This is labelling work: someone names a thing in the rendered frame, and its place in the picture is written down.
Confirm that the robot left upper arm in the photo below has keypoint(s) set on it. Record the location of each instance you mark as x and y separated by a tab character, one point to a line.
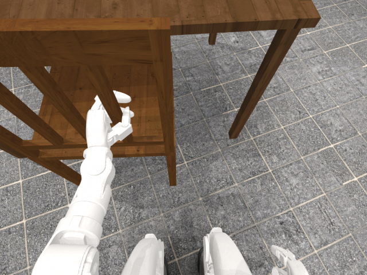
64	259

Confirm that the robot left forearm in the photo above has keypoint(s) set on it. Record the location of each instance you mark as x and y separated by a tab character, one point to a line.
82	224

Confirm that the robot left thigh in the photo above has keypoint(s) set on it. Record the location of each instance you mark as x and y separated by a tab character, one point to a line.
146	257

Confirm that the robot right hand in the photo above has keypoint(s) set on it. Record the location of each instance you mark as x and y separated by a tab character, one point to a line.
294	267

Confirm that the robot left shin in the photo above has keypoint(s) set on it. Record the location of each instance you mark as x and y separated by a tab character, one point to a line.
158	272

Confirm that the chair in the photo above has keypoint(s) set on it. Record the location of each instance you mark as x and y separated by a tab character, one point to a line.
90	57

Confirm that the table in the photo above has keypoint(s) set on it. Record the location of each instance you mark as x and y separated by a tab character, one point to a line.
192	17

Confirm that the robot left hand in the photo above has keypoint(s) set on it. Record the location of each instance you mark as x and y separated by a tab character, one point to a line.
98	123

